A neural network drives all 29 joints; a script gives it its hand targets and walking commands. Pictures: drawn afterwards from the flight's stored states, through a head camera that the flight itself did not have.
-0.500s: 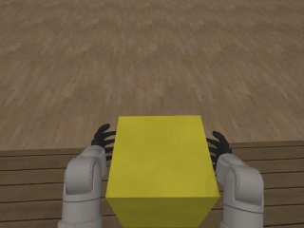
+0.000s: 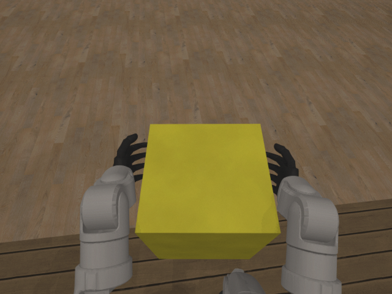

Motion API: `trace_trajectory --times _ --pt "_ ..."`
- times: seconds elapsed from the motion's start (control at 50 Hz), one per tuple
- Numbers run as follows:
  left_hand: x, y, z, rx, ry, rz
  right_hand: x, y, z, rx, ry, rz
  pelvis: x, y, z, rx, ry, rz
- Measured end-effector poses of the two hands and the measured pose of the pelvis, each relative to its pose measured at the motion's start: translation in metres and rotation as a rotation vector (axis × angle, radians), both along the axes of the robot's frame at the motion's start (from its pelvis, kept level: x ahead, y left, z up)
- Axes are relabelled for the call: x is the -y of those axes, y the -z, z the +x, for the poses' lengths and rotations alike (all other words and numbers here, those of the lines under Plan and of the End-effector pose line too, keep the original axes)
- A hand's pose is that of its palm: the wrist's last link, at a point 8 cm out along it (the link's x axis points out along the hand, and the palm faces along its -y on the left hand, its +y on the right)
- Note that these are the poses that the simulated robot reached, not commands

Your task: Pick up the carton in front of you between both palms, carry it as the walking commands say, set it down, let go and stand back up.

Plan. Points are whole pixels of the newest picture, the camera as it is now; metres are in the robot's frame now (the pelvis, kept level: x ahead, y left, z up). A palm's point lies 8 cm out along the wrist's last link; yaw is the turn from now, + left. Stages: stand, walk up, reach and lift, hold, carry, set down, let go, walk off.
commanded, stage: carry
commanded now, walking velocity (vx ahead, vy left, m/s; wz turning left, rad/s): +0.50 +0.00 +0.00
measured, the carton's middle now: (204, 198) +0.30 -0.01 +0.01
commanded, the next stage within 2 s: none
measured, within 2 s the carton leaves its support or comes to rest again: neither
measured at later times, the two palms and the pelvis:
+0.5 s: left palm (152, 58) +0.70 +0.13 +0.09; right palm (252, 60) +0.72 -0.16 +0.08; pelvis +0.33 -0.04 -0.01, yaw +1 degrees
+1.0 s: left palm (174, 0) +1.11 +0.09 +0.09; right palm (249, 4) +1.09 -0.21 +0.10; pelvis +0.73 -0.03 -0.07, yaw +4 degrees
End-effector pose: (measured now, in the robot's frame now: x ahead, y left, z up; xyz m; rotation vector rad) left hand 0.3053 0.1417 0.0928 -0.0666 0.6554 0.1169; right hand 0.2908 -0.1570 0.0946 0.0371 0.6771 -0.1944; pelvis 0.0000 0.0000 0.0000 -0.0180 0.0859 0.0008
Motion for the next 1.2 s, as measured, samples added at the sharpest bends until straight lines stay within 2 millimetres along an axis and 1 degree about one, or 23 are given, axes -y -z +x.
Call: trace_trajectory --times 0.06,0.12,0.18,0.2,0.24,0.3,0.34,0.46,0.54,0.6,0.64,0.7,0.76,0.82,0.9,0.94,0.96,1.0,1.02,1.06,1.1,1.14,1.2 --pt "0.004 -0.01 0.053 0.032 0.001 0.032 0.003 -0.008 0.056 0.03 -0.024 -0.013 0.006 0.005 0.043 0.005 -0.01 0.009" --pt "0.01 -0.014 0.11 0.04 0.0 0.066 0.01 -0.008 0.118 0.037 -0.054 -0.016 0.014 0.016 0.09 0.011 -0.021 0.02" --pt "0.014 -0.011 0.167 0.036 -0.019 0.102 0.014 0.001 0.185 0.036 -0.103 -0.024 0.025 0.036 0.139 0.029 -0.034 0.025" --pt "0.015 -0.008 0.184 0.022 -0.028 0.115 0.014 0.006 0.206 0.023 -0.121 -0.022 0.028 0.039 0.151 0.031 -0.032 0.019" --pt "0.013 0.0 0.212 -0.035 -0.042 0.125 0.013 0.014 0.241 -0.032 -0.15 -0.021 0.034 0.037 0.173 0.027 -0.034 0.018" --pt "0.009 0.012 0.247 -0.12 -0.067 0.116 0.008 0.021 0.286 -0.115 -0.177 -0.027 0.041 0.027 0.204 0.015 -0.036 0.027" --pt "0.007 0.015 0.272 -0.146 -0.08 0.104 0.006 0.022 0.316 -0.14 -0.185 -0.027 0.045 0.02 0.226 0.006 -0.037 0.034" --pt "0.006 0.008 0.361 -0.119 -0.092 0.078 0.006 0.016 0.401 -0.115 -0.158 -0.007 0.046 0.011 0.3 -0.022 -0.028 0.041" --pt "0.008 0.003 0.426 -0.069 -0.073 0.068 0.008 0.011 0.457 -0.066 -0.118 0.006 0.037 0.015 0.358 -0.026 -0.018 0.028" --pt "0.008 0.004 0.476 -0.022 -0.048 0.051 0.008 0.008 0.499 -0.021 -0.084 -0.003 0.029 0.028 0.408 -0.015 -0.014 0.012" --pt "0.008 0.011 0.507 -0.024 -0.036 0.025 0.008 0.009 0.525 -0.023 -0.075 -0.032 0.027 0.029 0.436 -0.005 -0.015 0.052" --pt "0.012 0.016 0.546 -0.074 -0.003 0.033 0.013 0.015 0.555 -0.074 -0.045 -0.027 0.02 0.019 0.474 -0.005 -0.019 0.037" --pt "0.022 0.011 0.588 -0.092 0.028 0.036 0.023 0.015 0.585 -0.093 -0.01 -0.014 0.015 0.009 0.513 -0.008 -0.016 0.017" --pt "0.033 0.0 0.637 -0.06 0.05 0.031 0.033 0.003 0.625 -0.061 0.017 -0.011 0.014 0.005 0.556 -0.008 -0.013 0.011" --pt "0.047 -0.013 0.707 0.001 0.063 0.033 0.047 -0.011 0.693 -0.001 0.034 -0.017 0.019 0.015 0.626 0.0 -0.03 0.025" --pt "0.051 -0.013 0.745 0.024 0.058 0.037 0.051 -0.013 0.734 0.021 0.02 -0.031 0.024 0.029 0.668 0.013 -0.045 0.038" --pt "0.052 -0.011 0.763 0.036 0.05 0.041 0.052 -0.011 0.756 0.033 0.007 -0.039 0.028 0.04 0.689 0.022 -0.053 0.045" --pt "0.049 -0.002 0.8 0.064 0.027 0.06 0.049 -0.003 0.803 0.062 -0.033 -0.048 0.033 0.069 0.733 0.035 -0.07 0.042" --pt "0.045 0.005 0.816 0.064 0.011 0.084 0.045 0.005 0.826 0.062 -0.054 -0.05 0.034 0.081 0.75 0.028 -0.077 0.027" --pt "0.031 0.028 0.84 0.016 -0.024 0.107 0.031 0.026 0.866 0.02 -0.105 -0.045 0.037 0.096 0.773 0.016 -0.089 0.001" --pt "0.012 0.054 0.853 -0.062 -0.075 0.108 0.011 0.05 0.898 -0.052 -0.163 -0.046 0.04 0.101 0.794 0.006 -0.107 -0.01" --pt "-0.008 0.077 0.861 -0.13 -0.135 0.094 -0.012 0.072 0.925 -0.115 -0.221 -0.046 0.043 0.102 0.816 -0.002 -0.132 -0.006" --pt "-0.038 0.098 0.875 -0.181 -0.23 0.075 -0.047 0.098 0.964 -0.162 -0.29 -0.023 0.043 0.102 0.85 -0.013 -0.171 0.002"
